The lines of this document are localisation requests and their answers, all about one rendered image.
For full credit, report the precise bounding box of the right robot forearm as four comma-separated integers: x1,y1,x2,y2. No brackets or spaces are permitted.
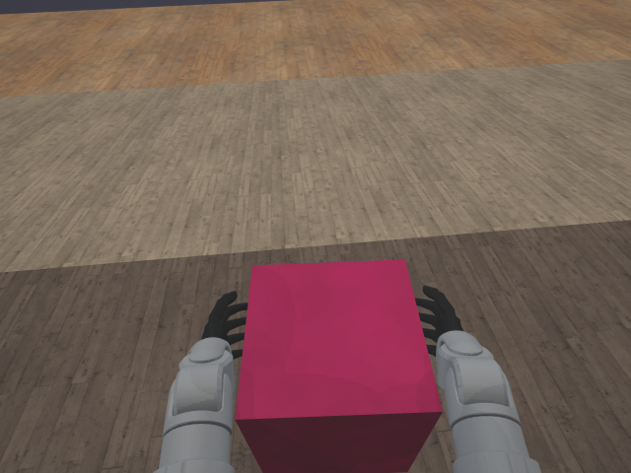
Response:
436,330,541,473

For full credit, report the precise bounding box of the right robot hand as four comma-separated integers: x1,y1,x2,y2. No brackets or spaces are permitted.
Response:
415,286,463,357

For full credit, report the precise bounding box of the left robot hand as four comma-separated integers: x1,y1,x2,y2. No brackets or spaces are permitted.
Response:
201,291,248,359

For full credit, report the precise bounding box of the left robot forearm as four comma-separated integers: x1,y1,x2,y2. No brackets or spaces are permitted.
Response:
153,337,235,473

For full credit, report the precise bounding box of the carton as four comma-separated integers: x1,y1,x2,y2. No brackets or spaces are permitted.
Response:
235,259,443,473

